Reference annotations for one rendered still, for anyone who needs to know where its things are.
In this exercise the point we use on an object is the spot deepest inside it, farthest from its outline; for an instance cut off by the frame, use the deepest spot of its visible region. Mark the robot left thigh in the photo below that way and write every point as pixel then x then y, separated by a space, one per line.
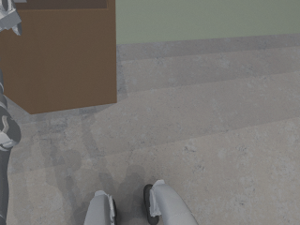
pixel 100 211

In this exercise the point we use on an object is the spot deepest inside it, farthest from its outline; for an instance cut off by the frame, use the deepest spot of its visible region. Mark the right robot foot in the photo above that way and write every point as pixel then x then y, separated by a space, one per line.
pixel 152 220

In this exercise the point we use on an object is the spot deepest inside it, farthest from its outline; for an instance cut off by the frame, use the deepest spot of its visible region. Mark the left robot upper arm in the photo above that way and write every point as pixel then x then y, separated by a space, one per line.
pixel 10 135

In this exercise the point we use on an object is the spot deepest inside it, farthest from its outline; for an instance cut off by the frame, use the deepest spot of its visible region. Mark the cabinet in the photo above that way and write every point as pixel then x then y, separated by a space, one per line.
pixel 64 59

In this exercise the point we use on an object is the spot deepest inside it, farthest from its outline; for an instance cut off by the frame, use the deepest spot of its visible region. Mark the drawer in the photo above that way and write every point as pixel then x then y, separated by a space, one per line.
pixel 60 4

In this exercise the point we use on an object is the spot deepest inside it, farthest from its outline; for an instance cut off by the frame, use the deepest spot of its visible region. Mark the robot left hand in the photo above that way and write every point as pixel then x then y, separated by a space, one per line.
pixel 9 17

